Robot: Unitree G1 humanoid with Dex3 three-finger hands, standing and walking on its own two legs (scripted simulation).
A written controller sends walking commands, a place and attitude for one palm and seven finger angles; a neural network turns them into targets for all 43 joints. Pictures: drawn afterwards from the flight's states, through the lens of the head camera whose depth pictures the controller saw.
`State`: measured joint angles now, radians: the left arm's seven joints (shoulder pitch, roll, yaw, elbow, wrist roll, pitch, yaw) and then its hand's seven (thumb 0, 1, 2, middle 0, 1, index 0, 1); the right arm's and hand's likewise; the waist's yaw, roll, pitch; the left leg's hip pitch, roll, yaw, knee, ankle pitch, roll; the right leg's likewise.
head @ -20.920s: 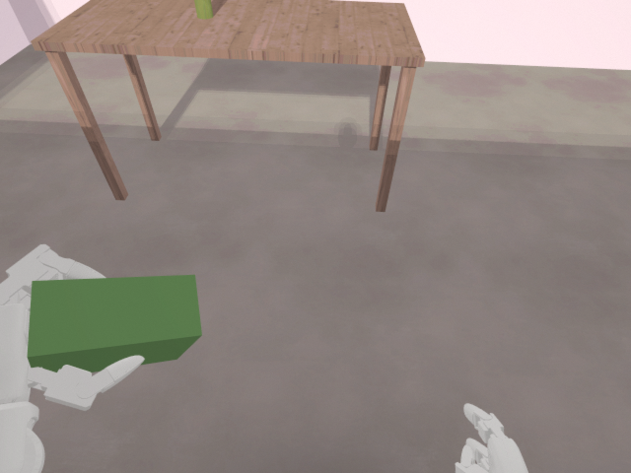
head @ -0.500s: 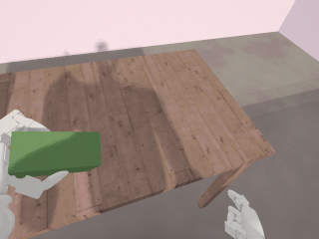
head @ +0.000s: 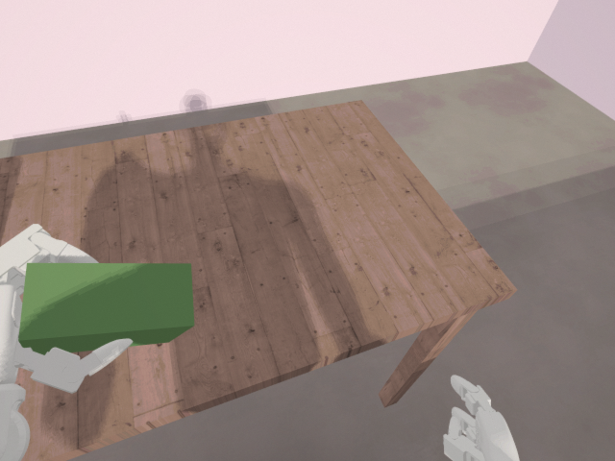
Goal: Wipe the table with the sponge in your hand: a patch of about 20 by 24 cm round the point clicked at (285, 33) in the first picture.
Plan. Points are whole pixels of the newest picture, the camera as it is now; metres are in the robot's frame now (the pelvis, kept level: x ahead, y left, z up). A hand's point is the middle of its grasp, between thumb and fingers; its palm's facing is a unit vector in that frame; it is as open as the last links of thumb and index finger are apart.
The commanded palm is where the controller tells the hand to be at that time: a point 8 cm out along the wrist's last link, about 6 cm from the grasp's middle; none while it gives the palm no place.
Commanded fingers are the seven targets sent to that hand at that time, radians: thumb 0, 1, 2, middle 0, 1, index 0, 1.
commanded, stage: shuffle to correct the standing spot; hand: left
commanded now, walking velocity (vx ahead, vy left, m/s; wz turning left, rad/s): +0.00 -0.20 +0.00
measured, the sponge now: (135, 308) +0.23 +0.20 +0.13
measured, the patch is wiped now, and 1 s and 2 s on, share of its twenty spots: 0.00 0.00 0.00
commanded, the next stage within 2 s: none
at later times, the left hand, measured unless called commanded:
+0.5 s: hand (149, 301) +0.23 +0.18 +0.15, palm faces +0.30 -0.86 -0.41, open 10.1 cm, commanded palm +0.17 +0.22 +0.17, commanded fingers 0.00 0.10 1.30 -1.20 -1.60 -1.20 -1.60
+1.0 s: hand (159, 308) +0.23 +0.17 +0.15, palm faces +0.28 -0.86 -0.42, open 10.1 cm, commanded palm +0.17 +0.21 +0.17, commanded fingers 0.00 0.10 1.30 -1.20 -1.60 -1.20 -1.60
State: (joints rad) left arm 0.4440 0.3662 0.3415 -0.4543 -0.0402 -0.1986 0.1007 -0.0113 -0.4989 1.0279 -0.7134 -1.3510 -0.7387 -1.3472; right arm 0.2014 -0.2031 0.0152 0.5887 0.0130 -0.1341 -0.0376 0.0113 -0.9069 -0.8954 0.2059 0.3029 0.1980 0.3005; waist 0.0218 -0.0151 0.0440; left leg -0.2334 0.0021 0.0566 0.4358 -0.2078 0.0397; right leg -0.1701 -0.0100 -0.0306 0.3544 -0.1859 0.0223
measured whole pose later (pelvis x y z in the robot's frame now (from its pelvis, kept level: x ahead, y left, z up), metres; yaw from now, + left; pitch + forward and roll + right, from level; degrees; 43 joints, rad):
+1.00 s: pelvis +0.00 -0.07 -0.01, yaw +0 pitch +1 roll -1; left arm 0.49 0.42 0.38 -0.56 -0.10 -0.13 0.07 -0.01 -0.50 1.03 -0.71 -1.35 -0.74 -1.35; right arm 0.20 -0.20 -0.01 0.56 0.01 -0.09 -0.04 0.01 -0.91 -0.90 0.21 0.30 0.20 0.30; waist 0.00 -0.01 0.06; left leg -0.30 0.11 0.01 0.54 -0.26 -0.06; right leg -0.24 0.09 -0.07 0.46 -0.25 -0.08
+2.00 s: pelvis +0.00 -0.07 -0.01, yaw +0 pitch +1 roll -2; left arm 0.51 0.43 0.38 -0.58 -0.10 -0.13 0.07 -0.01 -0.50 1.03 -0.71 -1.35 -0.74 -1.35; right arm 0.20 -0.20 -0.01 0.56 0.02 -0.08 -0.03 0.01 -0.91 -0.90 0.21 0.30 0.20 0.30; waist -0.01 0.00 0.06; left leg -0.31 0.11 0.00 0.56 -0.27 -0.06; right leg -0.24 0.09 -0.08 0.47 -0.26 -0.08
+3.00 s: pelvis +0.00 -0.07 -0.01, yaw +0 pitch +1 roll -2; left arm 0.50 0.42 0.37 -0.56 -0.10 -0.11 0.08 -0.01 -0.50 1.03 -0.71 -1.35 -0.74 -1.35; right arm 0.20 -0.20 0.00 0.56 0.02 -0.06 -0.03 0.01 -0.91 -0.90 0.21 0.30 0.20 0.30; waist -0.01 0.00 0.06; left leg -0.31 0.11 0.00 0.57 -0.27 -0.06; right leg -0.24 0.09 -0.08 0.48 -0.26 -0.08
